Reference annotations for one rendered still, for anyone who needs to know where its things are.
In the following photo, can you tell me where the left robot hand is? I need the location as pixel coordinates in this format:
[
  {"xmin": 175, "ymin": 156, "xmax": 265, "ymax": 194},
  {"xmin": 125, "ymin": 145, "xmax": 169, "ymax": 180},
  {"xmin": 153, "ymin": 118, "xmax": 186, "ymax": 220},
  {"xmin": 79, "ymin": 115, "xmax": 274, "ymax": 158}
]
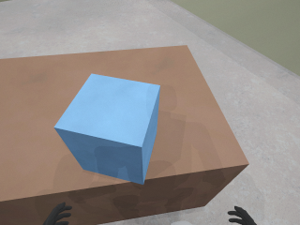
[{"xmin": 42, "ymin": 202, "xmax": 72, "ymax": 225}]

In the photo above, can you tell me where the pedestal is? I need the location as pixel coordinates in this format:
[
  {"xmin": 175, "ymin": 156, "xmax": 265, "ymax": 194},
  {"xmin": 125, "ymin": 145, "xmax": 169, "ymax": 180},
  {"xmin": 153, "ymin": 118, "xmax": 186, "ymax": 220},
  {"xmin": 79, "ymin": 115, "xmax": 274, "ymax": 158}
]
[{"xmin": 0, "ymin": 45, "xmax": 249, "ymax": 225}]

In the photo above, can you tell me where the carton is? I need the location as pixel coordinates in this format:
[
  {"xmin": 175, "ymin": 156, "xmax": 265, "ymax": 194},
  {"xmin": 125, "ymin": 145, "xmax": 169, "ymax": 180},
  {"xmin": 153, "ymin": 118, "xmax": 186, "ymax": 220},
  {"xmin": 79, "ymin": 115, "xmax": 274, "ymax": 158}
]
[{"xmin": 54, "ymin": 73, "xmax": 160, "ymax": 185}]

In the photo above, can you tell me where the right robot hand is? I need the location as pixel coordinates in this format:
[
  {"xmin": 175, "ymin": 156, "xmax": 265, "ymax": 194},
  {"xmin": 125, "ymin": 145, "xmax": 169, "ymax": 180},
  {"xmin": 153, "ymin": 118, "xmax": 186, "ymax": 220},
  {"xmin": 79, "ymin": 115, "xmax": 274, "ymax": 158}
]
[{"xmin": 228, "ymin": 206, "xmax": 257, "ymax": 225}]

